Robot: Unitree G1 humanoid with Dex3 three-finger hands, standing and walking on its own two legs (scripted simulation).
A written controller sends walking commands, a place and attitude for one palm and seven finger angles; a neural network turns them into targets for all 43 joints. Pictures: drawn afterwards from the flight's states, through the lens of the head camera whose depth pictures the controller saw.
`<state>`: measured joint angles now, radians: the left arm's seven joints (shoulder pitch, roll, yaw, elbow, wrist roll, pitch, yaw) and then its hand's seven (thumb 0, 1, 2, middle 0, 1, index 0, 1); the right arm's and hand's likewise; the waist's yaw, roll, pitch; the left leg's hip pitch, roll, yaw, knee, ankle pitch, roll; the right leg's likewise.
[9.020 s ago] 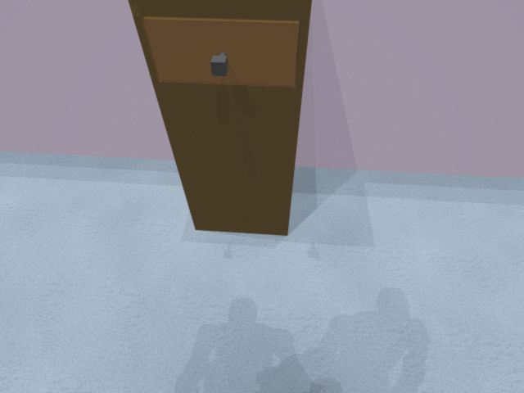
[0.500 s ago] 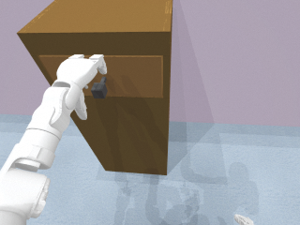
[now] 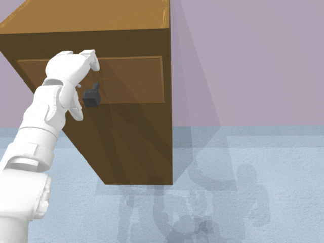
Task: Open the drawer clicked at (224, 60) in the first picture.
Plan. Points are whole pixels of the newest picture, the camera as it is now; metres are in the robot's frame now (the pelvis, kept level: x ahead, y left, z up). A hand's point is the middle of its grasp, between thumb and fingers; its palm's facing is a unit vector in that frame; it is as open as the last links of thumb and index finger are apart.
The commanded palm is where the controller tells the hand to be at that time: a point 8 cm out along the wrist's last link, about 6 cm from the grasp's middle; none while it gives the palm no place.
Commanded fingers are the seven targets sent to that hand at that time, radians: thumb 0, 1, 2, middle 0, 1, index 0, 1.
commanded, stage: move the hooked fingers above the handle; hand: left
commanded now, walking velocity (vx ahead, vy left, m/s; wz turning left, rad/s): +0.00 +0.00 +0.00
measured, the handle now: (93, 93) +0.50 +0.21 +0.09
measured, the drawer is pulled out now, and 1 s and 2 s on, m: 0.00 0.00 0.00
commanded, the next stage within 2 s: lower the fingers behind the handle in 0.42 s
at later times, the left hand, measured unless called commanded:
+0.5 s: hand (78, 83) +0.46 +0.21 +0.16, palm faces +0.01 -0.01 -1.00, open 13.8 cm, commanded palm +0.44 +0.22 +0.22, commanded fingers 0.00 -0.50 0.30 -0.30 -1.20 -0.30 -1.20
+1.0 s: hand (85, 90) +0.46 +0.21 +0.13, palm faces +0.02 -0.03 -1.00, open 13.7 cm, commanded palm +0.44 +0.23 +0.18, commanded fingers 0.00 -0.50 0.30 -0.30 -1.20 -0.30 -1.20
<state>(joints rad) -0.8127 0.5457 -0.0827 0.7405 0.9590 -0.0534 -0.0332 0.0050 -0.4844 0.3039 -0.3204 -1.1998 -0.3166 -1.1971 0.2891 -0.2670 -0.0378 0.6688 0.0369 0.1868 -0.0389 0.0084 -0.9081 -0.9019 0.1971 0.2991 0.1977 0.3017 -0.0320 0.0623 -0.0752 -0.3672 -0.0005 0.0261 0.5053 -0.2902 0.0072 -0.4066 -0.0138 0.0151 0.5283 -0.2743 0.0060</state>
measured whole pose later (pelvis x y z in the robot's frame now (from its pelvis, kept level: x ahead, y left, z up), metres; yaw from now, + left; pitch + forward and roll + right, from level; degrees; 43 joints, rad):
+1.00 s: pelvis +0.00 +0.00 +0.00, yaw +0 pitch +10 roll +0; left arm -0.82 0.51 -0.09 0.79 0.99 -0.07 0.05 0.00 -0.48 0.30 -0.34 -1.22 -0.33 -1.22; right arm 0.29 -0.26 -0.04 0.67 0.03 0.18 -0.04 0.01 -0.91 -0.90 0.20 0.30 0.20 0.30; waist -0.04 0.05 -0.10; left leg -0.43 0.00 0.03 0.56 -0.31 0.01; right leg -0.46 -0.01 0.02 0.57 -0.29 0.01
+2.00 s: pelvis -0.01 +0.01 -0.01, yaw -1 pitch +13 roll +0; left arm -0.79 0.51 -0.05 0.90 1.05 -0.09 0.17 0.00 -0.49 0.30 -0.32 -1.20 -0.29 -1.21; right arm 0.31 -0.26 -0.05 0.66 0.02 0.15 -0.05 0.01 -0.91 -0.90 0.20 0.30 0.20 0.30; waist -0.07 0.04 -0.11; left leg -0.53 0.01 0.04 0.64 -0.33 0.02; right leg -0.56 -0.01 0.03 0.63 -0.30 0.01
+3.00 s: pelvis -0.01 +0.00 -0.01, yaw +0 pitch +13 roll +0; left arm -0.77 0.49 -0.06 0.90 1.05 -0.09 0.17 0.00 0.47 0.78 -0.42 -1.34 -0.37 -1.34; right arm 0.31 -0.26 -0.06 0.68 0.01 0.14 -0.05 0.01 -0.91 -0.90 0.20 0.30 0.20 0.30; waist -0.06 0.05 -0.11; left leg -0.53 0.01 0.02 0.65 -0.34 0.01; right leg -0.56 -0.01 0.01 0.64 -0.31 0.01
